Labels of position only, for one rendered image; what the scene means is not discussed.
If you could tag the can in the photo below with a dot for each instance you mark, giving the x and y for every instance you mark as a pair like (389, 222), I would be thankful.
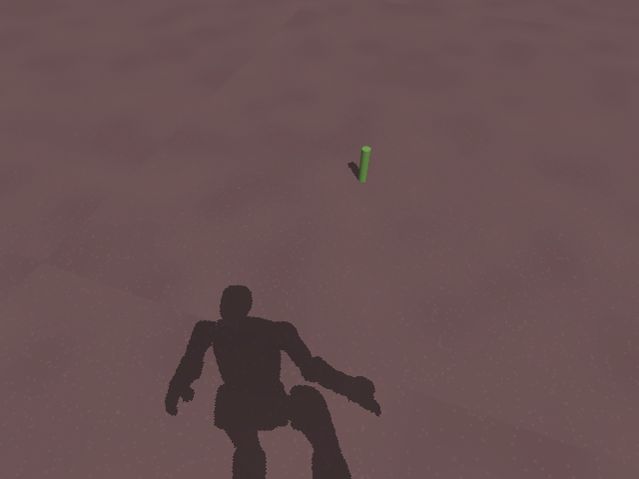
(364, 161)

